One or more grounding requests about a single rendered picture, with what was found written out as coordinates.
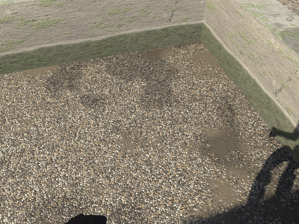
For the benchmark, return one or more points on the robot left hand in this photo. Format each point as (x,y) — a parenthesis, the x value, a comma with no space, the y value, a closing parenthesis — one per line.
(88,219)

